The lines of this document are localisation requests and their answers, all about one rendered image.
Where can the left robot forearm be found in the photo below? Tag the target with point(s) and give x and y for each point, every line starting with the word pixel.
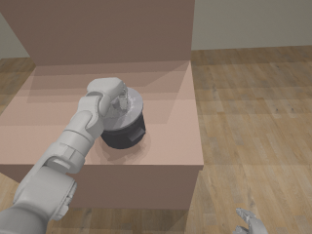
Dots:
pixel 67 154

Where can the left robot hand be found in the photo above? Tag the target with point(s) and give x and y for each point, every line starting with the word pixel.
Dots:
pixel 114 87

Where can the robot left upper arm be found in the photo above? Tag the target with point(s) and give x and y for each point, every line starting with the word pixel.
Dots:
pixel 47 196

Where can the knob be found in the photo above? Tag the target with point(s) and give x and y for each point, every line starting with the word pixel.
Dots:
pixel 115 103

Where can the right robot hand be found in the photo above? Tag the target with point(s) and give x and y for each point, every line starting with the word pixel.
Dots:
pixel 255 225

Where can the lid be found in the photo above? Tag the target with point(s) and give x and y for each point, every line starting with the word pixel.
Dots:
pixel 125 117

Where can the table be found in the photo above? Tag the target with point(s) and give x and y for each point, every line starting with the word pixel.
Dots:
pixel 146 44

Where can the pot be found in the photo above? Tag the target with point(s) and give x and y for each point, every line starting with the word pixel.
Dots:
pixel 127 137

